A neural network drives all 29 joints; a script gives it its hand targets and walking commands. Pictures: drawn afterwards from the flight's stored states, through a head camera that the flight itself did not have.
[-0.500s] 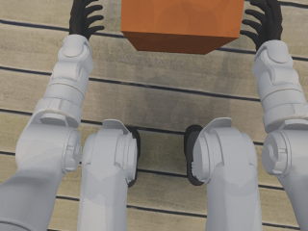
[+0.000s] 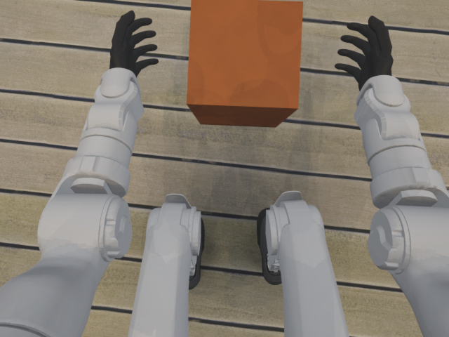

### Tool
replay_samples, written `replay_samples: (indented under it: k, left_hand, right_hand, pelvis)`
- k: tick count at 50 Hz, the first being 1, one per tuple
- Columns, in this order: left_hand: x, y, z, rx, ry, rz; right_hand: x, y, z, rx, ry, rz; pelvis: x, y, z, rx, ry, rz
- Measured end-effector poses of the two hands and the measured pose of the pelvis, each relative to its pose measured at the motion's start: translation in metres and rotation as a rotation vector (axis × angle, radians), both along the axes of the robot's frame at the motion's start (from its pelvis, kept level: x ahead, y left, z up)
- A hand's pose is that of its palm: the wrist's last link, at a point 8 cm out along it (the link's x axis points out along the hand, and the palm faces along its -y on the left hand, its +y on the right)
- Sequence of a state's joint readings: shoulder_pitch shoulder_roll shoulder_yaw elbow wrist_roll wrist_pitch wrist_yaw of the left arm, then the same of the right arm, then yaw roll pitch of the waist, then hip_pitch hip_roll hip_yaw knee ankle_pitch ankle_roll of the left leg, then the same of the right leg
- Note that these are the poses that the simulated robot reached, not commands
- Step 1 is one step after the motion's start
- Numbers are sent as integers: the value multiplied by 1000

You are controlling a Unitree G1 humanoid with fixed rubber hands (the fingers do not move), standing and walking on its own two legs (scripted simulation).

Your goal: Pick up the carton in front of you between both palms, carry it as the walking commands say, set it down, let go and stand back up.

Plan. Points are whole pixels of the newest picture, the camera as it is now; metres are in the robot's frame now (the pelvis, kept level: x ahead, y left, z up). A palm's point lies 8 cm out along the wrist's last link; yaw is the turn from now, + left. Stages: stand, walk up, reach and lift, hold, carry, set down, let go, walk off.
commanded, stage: set down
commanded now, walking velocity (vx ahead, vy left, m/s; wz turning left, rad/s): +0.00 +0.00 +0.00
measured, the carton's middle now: (241, 75) +0.58 -0.03 -0.33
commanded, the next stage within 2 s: let go in 0.60 s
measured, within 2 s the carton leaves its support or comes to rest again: neither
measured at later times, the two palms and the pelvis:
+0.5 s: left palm (64, 18) +0.52 +0.16 +0.03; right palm out of the picture +0.50 -0.23 +0.04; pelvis +0.02 +0.00 +0.13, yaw -1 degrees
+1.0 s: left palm out of the picture +0.42 +0.20 +0.15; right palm out of the picture +0.40 -0.24 +0.16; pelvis +0.08 +0.00 +0.26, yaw -1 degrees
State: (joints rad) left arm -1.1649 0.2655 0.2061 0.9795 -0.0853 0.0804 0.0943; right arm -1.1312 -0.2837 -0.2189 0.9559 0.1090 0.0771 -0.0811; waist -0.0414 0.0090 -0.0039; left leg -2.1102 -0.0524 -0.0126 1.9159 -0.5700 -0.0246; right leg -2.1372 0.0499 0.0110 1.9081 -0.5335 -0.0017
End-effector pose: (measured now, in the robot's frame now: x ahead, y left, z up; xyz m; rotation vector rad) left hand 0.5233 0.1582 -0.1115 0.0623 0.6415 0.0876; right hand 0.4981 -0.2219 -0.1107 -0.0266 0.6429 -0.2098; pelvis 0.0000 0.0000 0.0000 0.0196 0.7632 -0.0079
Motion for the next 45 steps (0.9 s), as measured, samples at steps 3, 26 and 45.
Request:
replay_samples:
  k: [3,26,45]
  left_hand:
    - [-2,2,10,-1,-11,-3]
    - [-2,7,151,6,-12,-27]
    - [-78,31,236,116,105,-59]
  right_hand:
    - [-3,0,11,-6,-5,3]
    - [-3,-10,154,4,-13,28]
    - [-69,-16,236,-80,116,141]
  pelvis:
    - [2,1,11,-3,19,2]
    - [26,4,138,-9,47,-1]
    - [61,-1,237,-8,-108,-2]
